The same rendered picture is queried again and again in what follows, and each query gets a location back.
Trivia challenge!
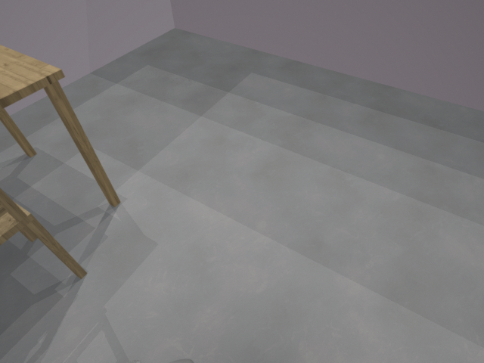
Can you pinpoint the chair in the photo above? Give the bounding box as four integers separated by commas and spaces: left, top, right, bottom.
0, 188, 87, 279

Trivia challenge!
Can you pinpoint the table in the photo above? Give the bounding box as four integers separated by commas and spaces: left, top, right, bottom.
0, 45, 120, 207

